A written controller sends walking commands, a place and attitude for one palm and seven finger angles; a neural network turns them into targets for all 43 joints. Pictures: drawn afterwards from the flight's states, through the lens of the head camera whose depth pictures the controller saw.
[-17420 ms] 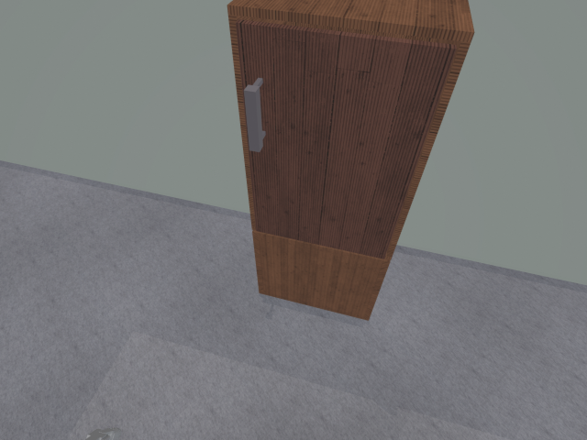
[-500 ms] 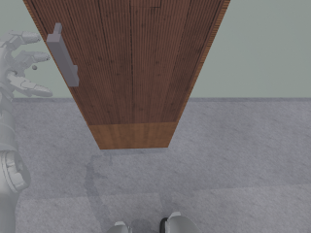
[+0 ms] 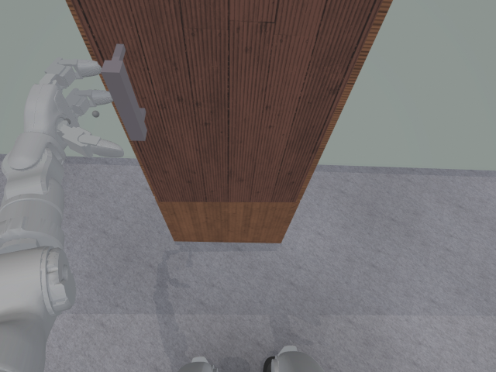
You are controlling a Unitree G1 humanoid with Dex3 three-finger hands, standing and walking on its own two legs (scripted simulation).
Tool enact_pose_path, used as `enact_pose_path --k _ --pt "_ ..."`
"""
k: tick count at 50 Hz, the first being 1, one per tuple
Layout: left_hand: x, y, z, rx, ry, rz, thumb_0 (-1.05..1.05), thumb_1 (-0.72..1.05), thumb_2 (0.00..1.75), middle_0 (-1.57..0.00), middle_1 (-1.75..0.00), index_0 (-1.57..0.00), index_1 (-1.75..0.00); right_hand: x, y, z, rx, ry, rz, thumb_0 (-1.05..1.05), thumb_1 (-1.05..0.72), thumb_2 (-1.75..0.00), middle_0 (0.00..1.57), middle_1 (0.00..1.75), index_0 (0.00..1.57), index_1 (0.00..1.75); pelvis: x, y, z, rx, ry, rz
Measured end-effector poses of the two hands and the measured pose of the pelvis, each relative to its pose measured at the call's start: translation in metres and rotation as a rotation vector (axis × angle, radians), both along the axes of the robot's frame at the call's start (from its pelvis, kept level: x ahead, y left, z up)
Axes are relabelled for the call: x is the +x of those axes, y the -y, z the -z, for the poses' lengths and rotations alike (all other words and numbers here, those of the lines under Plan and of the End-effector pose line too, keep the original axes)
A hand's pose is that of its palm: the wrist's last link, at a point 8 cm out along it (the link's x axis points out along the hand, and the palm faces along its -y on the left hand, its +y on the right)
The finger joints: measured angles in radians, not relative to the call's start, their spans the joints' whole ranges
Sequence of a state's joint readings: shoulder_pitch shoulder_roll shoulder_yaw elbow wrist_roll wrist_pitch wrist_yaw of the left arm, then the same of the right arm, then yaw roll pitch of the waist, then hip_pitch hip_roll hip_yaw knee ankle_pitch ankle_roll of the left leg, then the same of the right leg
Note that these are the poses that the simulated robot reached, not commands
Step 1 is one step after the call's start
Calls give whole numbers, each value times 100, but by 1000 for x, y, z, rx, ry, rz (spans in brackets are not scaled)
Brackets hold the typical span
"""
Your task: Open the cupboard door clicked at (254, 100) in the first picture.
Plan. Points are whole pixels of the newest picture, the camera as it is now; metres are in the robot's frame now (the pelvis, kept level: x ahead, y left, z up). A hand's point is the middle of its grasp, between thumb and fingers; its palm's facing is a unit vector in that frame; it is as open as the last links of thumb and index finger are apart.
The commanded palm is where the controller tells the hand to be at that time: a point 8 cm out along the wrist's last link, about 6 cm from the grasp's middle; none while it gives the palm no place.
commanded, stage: slide the fingers in behind the handle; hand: left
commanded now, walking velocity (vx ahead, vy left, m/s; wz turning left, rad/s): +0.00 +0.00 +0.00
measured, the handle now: (129, 95) +0.52 +0.18 +0.11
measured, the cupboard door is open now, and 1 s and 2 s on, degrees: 1 2 1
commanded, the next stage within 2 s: move the hooked fingers beside the handle in 0.98 s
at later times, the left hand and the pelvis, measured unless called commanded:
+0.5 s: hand (104, 120) +0.47 +0.21 +0.11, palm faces +0.04 -1.00 -0.03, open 15.1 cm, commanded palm +0.45 +0.19 +0.11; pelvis +0.00 -0.01 +0.00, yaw +3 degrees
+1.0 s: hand (110, 125) +0.46 +0.19 +0.11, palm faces +0.07 -1.00 -0.02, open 15.6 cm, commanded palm +0.45 +0.18 +0.11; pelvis +0.00 -0.01 +0.00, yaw +4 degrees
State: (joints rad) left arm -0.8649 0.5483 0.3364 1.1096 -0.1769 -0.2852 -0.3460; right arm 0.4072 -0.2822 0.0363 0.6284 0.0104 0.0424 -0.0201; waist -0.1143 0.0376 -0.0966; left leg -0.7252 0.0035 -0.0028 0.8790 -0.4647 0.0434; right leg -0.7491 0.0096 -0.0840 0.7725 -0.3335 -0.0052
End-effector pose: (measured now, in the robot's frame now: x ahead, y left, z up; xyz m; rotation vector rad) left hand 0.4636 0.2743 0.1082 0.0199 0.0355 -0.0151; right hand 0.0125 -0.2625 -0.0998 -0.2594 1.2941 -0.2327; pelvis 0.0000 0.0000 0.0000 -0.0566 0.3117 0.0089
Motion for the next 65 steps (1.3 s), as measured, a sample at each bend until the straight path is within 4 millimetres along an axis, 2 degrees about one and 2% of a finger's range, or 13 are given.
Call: enact_pose_path --k 31,39,50,65 --pt "-23 21 -1 13 -2 -63 -1 -50 30 -8 -110 -2 -112 38 1 6 49 64 -97 1 -90 -90 20 30 20 30 4 6 -5 8 38 -51" --pt "-25 23 -1 9 -1 -67 -1 -50 30 -10 -112 0 -109 48 -1 7 53 91 -126 1 -90 -90 20 30 20 30 1 6 -4 11 45 -60" --pt "-27 27 0 3 6 -84 -1 -50 30 -26 -118 0 -103 40 -1 11 57 76 -137 1 -90 -90 20 30 20 30 -4 7 -2 14 40 -67" --pt "-26 25 0 2 1 -58 -1 -50 30 -30 -120 0 -99 22 6 7 38 61 -103 1 -90 -90 20 30 20 30 -7 10 -3 17 47 -51"
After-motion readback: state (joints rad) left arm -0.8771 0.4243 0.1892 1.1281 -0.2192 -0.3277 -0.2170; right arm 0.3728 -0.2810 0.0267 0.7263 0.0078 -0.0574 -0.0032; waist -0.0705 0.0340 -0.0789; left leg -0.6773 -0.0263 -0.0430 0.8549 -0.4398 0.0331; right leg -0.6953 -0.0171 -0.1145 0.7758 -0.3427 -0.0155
